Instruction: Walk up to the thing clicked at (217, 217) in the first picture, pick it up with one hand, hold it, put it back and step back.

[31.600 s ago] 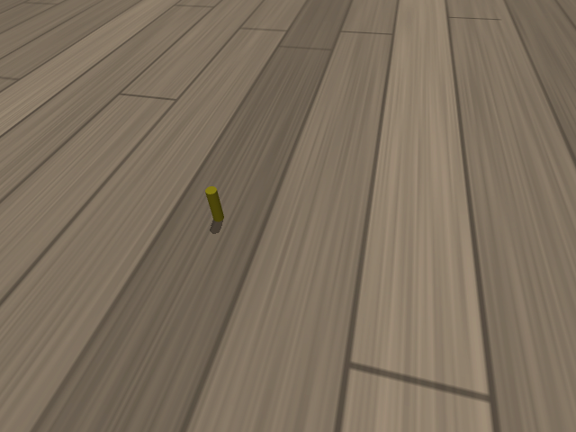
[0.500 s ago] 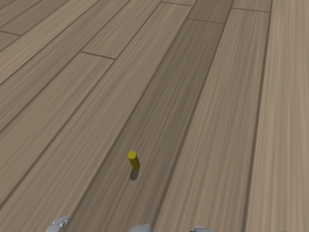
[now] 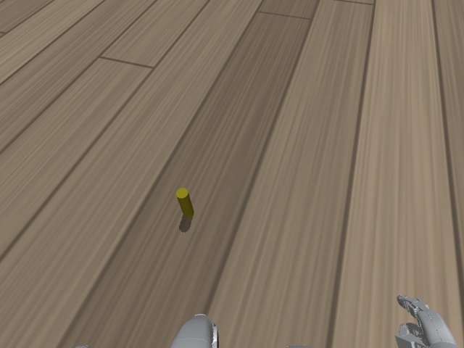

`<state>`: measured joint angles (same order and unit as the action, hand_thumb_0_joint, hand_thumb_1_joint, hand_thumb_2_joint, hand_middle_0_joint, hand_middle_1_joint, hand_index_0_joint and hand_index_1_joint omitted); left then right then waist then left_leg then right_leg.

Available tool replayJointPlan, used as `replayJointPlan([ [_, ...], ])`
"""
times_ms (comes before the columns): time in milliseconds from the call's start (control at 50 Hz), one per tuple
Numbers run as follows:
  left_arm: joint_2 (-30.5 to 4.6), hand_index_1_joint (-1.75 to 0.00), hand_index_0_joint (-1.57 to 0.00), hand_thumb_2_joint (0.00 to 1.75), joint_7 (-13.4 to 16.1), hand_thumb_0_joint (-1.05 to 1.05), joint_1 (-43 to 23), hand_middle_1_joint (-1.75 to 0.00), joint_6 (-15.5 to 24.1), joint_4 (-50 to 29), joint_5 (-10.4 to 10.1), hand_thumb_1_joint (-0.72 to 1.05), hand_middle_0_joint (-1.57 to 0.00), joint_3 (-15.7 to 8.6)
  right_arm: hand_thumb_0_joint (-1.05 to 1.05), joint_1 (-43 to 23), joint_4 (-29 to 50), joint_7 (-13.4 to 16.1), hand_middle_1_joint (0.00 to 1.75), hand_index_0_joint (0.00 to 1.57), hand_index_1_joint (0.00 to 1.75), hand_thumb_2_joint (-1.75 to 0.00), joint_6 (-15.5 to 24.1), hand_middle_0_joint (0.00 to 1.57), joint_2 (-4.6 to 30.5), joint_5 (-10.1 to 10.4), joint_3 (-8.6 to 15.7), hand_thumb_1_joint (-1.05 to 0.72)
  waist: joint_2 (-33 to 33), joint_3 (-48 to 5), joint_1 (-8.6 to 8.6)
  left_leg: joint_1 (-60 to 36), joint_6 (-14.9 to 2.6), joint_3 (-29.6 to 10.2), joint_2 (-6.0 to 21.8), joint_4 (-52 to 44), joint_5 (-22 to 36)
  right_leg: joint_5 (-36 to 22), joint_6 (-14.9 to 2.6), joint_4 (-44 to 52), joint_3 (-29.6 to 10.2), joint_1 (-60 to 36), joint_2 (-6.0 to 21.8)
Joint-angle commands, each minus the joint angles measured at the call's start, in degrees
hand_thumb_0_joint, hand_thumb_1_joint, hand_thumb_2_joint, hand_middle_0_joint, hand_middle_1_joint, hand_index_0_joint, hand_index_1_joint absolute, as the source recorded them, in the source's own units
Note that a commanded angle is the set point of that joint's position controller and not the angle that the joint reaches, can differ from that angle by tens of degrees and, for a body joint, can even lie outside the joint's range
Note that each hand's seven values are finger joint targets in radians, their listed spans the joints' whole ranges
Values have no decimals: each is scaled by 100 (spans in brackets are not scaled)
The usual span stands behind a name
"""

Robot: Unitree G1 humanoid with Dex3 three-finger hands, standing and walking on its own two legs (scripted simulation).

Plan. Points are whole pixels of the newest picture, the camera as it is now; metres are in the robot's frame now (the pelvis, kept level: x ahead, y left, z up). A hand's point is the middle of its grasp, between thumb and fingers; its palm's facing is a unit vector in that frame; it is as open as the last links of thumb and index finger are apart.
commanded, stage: step back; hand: left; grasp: from the side
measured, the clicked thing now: (185, 203) +0.71 +0.28 -0.65
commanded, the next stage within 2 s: stand in 1.88 s
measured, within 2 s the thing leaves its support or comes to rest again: neither
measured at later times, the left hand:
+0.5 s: hand out of the picture -0.05 +0.25 -0.13, palm faces +0.10 -0.93 -0.35, open 7.4 cm
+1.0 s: hand out of the picture -0.24 +0.22 -0.12, palm faces +0.09 -0.90 -0.43, open 7.4 cm
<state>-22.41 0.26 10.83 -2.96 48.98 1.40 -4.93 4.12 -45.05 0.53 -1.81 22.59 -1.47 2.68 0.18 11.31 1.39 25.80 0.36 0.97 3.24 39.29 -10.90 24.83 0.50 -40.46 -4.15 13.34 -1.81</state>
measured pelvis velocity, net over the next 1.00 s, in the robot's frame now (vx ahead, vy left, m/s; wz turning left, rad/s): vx -0.29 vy -0.06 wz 0.10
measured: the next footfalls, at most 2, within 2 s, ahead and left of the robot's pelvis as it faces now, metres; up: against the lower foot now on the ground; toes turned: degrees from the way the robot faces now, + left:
left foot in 0.36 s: -0.11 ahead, +0.10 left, +0.00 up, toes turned +4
right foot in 0.72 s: -0.21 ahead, -0.18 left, +0.00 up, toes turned +6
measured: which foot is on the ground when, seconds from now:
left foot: down 0.00-0.04, up 0.06-0.34, down 0.36-0.74, up 0.76-1.00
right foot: down 0.00-0.38, up 0.40-0.70, down 0.72-1.00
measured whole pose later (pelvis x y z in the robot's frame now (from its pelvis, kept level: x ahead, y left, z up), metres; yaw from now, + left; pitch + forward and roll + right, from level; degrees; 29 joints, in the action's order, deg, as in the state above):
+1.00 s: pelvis -0.29 -0.06 +0.01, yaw +6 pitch -1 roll +0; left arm -20.8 -0.1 12.4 0.1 51.6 3.2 -3.7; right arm 13.3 -54.7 -0.1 -1.8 23.2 -1.3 3.0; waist 2.5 3.8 1.5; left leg 16.5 0.7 -3.5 -1.4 41.6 -27.1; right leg 19.9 -0.3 -36.8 0.1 15.8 1.3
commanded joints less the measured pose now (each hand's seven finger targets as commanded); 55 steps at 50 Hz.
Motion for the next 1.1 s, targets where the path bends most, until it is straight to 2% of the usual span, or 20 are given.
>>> replayJointPlan([
  [0, -1492, -30, -20, 90, -1, 0, 878, -30, 182, -221, 167, 90, -20, -455, 0, 76, 428, 80, 30, 20, 30, -90, -26, 20, 1099, 116, 348, -90, -545, -1427, 102, 592, -272, -907, -226, 415, -1119, -512, -667, 1890, -1723, -704, 1223],
  [20, -2174, -30, -20, 90, -6, 0, 222, -30, 127, -495, 146, 90, -20, -586, 0, -136, 452, 183, 30, 20, 30, -90, -30, 20, 1046, 128, 389, -90, -1903, -1011, 321, 357, 2, -588, -942, 1954, -2372, -102, -1660, 2589, -2984, 993, 2438],
  [40, -2179, -30, -20, 90, 34, 0, -308, -30, 156, -718, 136, 90, -20, -587, 0, 16, 354, 216, 30, 20, 30, -90, -39, 20, 1325, 104, 490, -90, -1728, -528, 110, 23, 41, -1104, -623, 2782, -2359, -38, -1823, 2784, -3251, 1877, 2690],
  [120, -1226, -30, -20, 90, 77, 0, -887, -30, 179, -825, 112, 90, -20, -391, 0, 743, -96, 151, 30, 20, 30, -90, 17, 20, 997, 145, 309, -90, -908, -592, -333, 151, 16, -999, -1143, 3139, -1386, -1717, -934, 1856, -640, 1021, 1174],
  [240, -1097, -30, -20, 90, 175, 0, 11, -30, 108, -833, 143, 90, -20, -365, 0, 657, 41, 193, 30, 20, 30, -90, 167, 20, 847, 71, 208, -90, -1268, -1366, 221, 442, 144, -498, -654, 808, -1975, -3341, -1203, 1107, -801, -1414, 1463],
  [320, -1186, -30, -20, 90, 130, 0, -287, -30, -52, -975, -15, 90, -20, -292, 0, 1371, -274, 182, 30, 20, 30, -90, 212, 20, 879, -21, 307, -90, -1039, -1763, -105, -1063, -41, -15, -552, -1893, 18, -3453, -859, 145, -555, -924, 1345],
  [360, -842, -30, -20, 90, 82, 0, -91, -30, -96, -1034, -58, 90, -20, -160, 0, 1159, -212, 170, 30, 20, 30, -90, 170, 20, 1645, -138, 522, -90, 649, -1628, 19, -2037, -692, -2275, 1036, -1806, 1182, -820, -289, -835, -5, 1232, 336],
  [380, -1012, -30, -20, 90, 155, 0, -568, -30, -85, -1139, -85, 90, -20, -244, 0, 880, -40, 114, 30, 20, 30, -90, 135, 20, 2166, -108, 564, -90, 1316, -1371, -267, -1004, -1584, -3029, 1915, -2008, 1403, 1183, -145, -1828, 11, 1224, -164],
  [400, -1170, -30, -20, 90, 190, 0, -761, -30, -97, -1059, 1, 90, -20, -299, 0, 579, 18, 148, 30, 20, 30, -90, 176, 20, 2141, -132, 584, -90, 1281, -1056, -323, -178, -1880, -3395, 2169, -2196, 1167, 1294, -129, -2738, -559, 946, -75],
  [480, -1086, -30, -20, 90, 85, 0, -24, -30, -74, -659, -102, 90, -20, -303, 0, 143, 108, 188, 30, 20, 30, -90, 206, 20, 1262, -114, 318, -90, 516, -1002, 175, -904, -1171, -1288, 935, -1499, 1977, 374, -159, -3294, -630, 1375, -424],
  [580, -885, -30, -20, 90, 73, 0, -156, -30, 77, -642, -22, 90, -20, -201, 0, 637, 29, 146, 30, 20, 30, -90, 127, 20, 1233, -80, 384, -90, 969, -1317, -275, -2225, -1388, -1288, 968, -1174, 1770, 588, 151, -1357, -207, 1396, -105],
  [680, -886, -30, -20, 90, 100, 0, 615, -30, 332, 9, 26, 90, -20, -193, 0, 305, 36, 57, 30, 20, 30, -90, -48, 20, 1408, 5, 373, -90, 966, -1944, 20, -1769, -961, -791, 708, -195, 1235, -1037, -87, 2198, 550, -394, -14],
  [720, -1591, -30, -20, 90, 96, 0, 575, -30, 373, 2, 159, 90, -20, -387, 0, 306, 188, 32, 30, 20, 30, -90, -30, 20, 848, 67, 198, -90, -835, -1528, -5, 612, -323, -517, -301, 797, -1317, -866, -581, 2062, -1837, -1066, 1212],
  [740, -2187, -30, -20, 90, 100, 0, 5, -30, 341, -240, 170, 90, -20, -469, 0, -48, 222, 122, 30, 20, 30, -90, -44, 20, 1010, 56, 288, -90, -1407, -1242, 250, 130, -43, -831, -504, 1590, -2343, -192, -1557, 2359, -2905, 677, 2436],
  [760, -2076, -30, -20, 90, 122, 0, -482, -30, 347, -364, 141, 90, -20, -436, 0, 29, 67, 122, 30, 20, 30, -90, -43, 20, 1266, 82, 409, -90, -1230, -711, 63, -490, -8, -1157, -243, 2122, -2158, 73, -1639, 2507, -2976, 1800, 2591],
  [820, -1341, -30, -20, 90, 134, 0, -761, -30, 409, -323, 140, 90, -20, -250, 0, 269, -233, 49, 30, 20, 30, -90, 28, 20, 1040, 119, 294, -90, -697, -360, -217, -44, -39, -913, -741, 2121, -1476, -1134, -1092, 1914, -998, 1007, 1460],
  [940, -1387, -30, -20, 90, 39, 0, 135, -30, 435, -82, 145, 90, -20, -329, 0, 282, -338, -29, 30, 20, 30, -90, 295, 20, 826, -14, 203, -90, -1306, -947, 311, -41, 96, -174, -492, -355, -1890, -339, -1102, 1776, -1096, -765, 1434],
  [1000, -1101, -30, -20, 90, -13, 0, -86, -30, 318, -181, 70, 90, -20, -138, 0, 992, -716, 12, 30, 20, 30, -90, 430, 20, 948, -79, 382, -90, -636, -1335, -100, -2199, -100, -520, -402, -2250, -518, -1058, -675, 579, -542, 244, 1179],
  [1040, -677, -30, -20, 90, -8, 0, -162, -30, 346, -197, -61, 90, -20, -19, 0, 859, -628, 14, 30, 20, 30, -90, 484, 20, 1619, -137, 503, -90, 827, -1223, -101, -2799, -1007, -3223, 1414, -2569, -1576, 503, -171, -642, 615, 2087, 117],
  [1080, -1372, -30, -20, 90, -15, 0, -536, -30, 401, -101, -5, 90, -20, -188, 0, 706, -626, -29, 30, 20, 30, -90, 449, 20, 1739, -74, 538, -90, 498, -628, -198, -1147, -1586, -3159, 1639, -2620, -2413, 800, -225, -1103, 19, 1219, 538],
])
